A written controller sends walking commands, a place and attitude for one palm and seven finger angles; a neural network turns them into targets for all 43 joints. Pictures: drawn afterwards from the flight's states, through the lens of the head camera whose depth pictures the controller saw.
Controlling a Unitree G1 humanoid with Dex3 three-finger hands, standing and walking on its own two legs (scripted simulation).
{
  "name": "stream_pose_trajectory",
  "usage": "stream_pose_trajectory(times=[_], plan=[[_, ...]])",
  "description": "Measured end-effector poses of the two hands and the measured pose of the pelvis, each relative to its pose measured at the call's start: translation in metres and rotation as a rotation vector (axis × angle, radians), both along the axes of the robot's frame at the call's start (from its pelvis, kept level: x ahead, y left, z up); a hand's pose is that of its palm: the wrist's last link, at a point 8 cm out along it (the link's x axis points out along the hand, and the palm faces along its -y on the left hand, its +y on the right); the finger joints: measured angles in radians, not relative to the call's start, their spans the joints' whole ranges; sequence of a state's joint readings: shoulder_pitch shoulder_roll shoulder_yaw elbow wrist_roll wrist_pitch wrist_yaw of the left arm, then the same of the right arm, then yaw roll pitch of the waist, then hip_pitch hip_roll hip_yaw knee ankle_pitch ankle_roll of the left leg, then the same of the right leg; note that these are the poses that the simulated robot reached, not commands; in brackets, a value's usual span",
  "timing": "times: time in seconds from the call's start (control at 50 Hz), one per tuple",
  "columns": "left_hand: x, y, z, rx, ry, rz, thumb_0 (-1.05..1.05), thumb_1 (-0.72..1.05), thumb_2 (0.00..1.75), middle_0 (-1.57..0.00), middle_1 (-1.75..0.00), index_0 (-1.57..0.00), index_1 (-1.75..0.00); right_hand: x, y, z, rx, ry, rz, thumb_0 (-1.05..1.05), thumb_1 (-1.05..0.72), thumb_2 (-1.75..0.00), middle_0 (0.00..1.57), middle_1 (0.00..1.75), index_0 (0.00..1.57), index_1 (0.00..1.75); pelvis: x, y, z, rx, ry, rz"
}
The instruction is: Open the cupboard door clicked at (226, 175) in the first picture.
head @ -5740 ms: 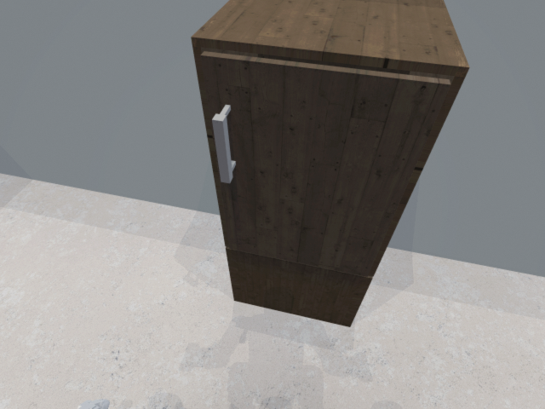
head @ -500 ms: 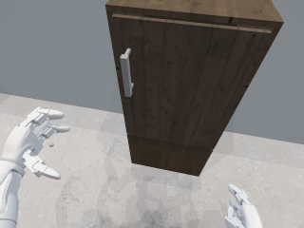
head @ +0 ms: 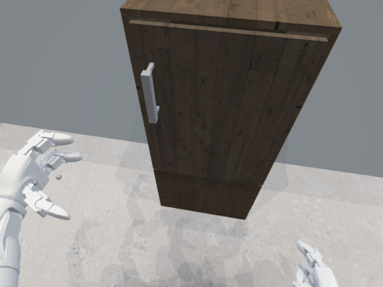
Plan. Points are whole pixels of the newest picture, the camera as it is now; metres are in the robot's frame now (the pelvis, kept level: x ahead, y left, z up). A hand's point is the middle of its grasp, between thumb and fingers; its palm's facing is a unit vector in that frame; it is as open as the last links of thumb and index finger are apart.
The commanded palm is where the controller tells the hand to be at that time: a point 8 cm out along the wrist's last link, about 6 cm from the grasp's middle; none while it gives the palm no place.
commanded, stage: raise the hand with hooked fingers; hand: left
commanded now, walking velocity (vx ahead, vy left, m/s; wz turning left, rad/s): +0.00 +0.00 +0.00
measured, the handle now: (152, 94) +0.56 +0.14 +0.08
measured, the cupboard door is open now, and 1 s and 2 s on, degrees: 0 0 0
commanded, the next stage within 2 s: move the hooked fingers beside the handle in 0.10 s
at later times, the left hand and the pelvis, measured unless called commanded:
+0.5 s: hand (73, 158) +0.33 +0.25 +0.10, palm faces -0.10 -0.99 -0.02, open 14.0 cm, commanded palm +0.31 +0.31 +0.10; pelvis -0.01 +0.00 +0.00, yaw +1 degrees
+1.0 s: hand (93, 132) +0.40 +0.24 +0.10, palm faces -0.12 -0.99 +0.00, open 14.0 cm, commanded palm +0.38 +0.29 +0.09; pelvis +0.00 +0.00 -0.01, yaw -1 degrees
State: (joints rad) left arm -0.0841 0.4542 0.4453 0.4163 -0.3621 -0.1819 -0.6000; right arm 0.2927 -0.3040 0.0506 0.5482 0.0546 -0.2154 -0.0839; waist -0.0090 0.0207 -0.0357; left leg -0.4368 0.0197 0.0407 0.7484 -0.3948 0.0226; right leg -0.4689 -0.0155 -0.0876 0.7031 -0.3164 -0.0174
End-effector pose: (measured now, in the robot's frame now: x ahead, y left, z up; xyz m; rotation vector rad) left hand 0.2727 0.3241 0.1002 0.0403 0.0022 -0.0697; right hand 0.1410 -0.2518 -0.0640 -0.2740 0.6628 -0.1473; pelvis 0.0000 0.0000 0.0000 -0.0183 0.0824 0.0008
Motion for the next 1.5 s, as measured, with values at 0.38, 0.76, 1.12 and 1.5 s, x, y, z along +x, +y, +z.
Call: stream_pose_trajectory(times=[0.38,0.76,1.12,1.5], plan=[[0.014,-0.004,-0.001,-0.017,0.011,-0.006,-0.01,-0.50,0.30,-0.30,-1.20,-0.30,-1.20,0.004,0.005,-0.006,0.003,0.011,0.022,0.01,-0.91,-0.90,0.20,0.30,0.21,0.30,-0.007,-0.002,-0.002,0.000,0.003,0.016],[0.081,-0.021,-0.002,-0.022,0.017,-0.036,-0.01,-0.50,0.30,-0.30,-1.20,-0.30,-1.20,-0.049,-0.014,-0.023,-0.010,0.194,-0.080,0.01,-0.91,-0.90,0.20,0.30,0.21,0.30,-0.003,-0.002,-0.004,0.006,0.059,-0.009],[0.131,-0.035,-0.002,-0.031,0.014,-0.067,-0.01,-0.50,0.30,-0.30,-1.20,-0.30,-1.20,-0.070,-0.012,-0.032,-0.011,0.319,-0.123,0.01,-0.91,-0.90,0.20,0.30,0.21,0.30,0.001,0.003,-0.007,0.000,0.111,-0.013],[0.192,-0.054,-0.007,-0.037,0.039,-0.061,-0.01,-0.50,0.30,-0.30,-1.20,-0.30,-1.20,-0.118,-0.012,-0.044,-0.015,0.513,-0.202,0.01,-0.91,-0.90,0.20,0.30,0.21,0.30,0.003,0.006,-0.014,-0.006,0.176,-0.022]])
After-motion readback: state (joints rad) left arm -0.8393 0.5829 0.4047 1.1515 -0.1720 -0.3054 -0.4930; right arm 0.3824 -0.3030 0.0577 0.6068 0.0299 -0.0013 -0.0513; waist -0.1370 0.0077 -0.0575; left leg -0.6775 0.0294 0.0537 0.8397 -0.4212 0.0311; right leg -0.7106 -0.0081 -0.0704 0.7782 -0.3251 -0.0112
